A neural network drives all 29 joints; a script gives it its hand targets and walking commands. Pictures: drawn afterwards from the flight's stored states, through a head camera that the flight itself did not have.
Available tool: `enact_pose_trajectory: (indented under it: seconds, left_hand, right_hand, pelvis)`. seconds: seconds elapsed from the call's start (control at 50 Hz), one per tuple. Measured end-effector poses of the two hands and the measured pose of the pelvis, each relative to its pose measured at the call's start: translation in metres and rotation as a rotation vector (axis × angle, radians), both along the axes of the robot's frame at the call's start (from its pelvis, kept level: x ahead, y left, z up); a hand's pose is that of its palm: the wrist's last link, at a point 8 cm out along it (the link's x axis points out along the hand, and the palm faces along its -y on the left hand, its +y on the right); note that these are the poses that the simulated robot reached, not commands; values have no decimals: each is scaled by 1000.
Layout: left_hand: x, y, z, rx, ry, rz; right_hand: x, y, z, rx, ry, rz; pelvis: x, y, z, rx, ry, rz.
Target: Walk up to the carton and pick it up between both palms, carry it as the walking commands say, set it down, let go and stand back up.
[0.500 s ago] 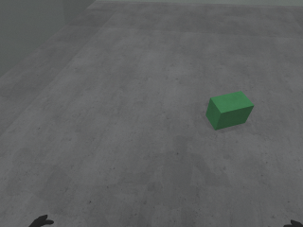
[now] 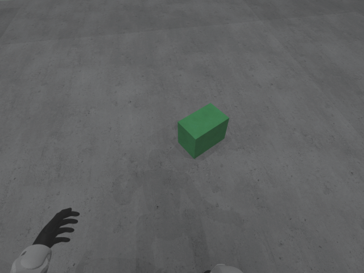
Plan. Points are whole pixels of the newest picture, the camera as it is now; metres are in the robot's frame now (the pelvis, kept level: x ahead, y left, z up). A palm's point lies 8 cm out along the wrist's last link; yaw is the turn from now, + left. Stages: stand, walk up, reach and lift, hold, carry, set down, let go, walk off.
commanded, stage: walk up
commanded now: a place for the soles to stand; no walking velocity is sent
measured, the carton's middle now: (202, 130) +1.00 -0.16 -0.65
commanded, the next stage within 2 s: none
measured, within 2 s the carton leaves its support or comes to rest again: neither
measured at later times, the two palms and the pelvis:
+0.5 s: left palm (58, 202) +0.32 +0.32 -0.08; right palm (337, 213) +0.24 -0.34 -0.03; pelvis +0.20 +0.01 +0.01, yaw -8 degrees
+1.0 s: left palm (77, 148) +0.47 +0.30 -0.06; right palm (310, 153) +0.42 -0.37 -0.07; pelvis +0.37 -0.04 +0.01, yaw -8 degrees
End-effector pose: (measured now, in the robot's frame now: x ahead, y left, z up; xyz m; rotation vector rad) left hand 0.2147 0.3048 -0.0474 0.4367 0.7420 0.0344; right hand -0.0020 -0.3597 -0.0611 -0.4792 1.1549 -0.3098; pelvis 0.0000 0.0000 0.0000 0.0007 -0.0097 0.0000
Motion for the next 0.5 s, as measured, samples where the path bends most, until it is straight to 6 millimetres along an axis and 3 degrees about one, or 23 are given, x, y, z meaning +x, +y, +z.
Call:
enact_pose_trajectory:
  seconds: [0.04,0.12,0.22,0.3,0.38,0.5]
  left_hand:
    - [6,-1,-1,12,10,26]
    - [-6,5,-3,36,93,83]
    - [-22,21,-8,52,185,132]
    - [-17,38,-21,47,240,162]
    - [17,42,-39,43,266,137]
    - [104,18,-33,11,237,27]
  right_hand:
    - [26,4,-6,30,-23,-3]
    - [87,16,-10,84,-85,43]
    - [155,27,-8,108,-126,89]
    - [211,36,-1,93,-182,122]
    - [246,35,8,38,-259,109]
    - [241,20,26,2,-231,4]
  pelvis:
    - [15,-5,1,-1,-4,-16]
    - [48,-7,8,-6,-3,-43]
    - [89,-2,10,-13,-3,-60]
    - [125,8,5,-14,-4,-66]
    - [157,17,-4,4,-7,-92]
    - [197,12,9,15,-12,-137]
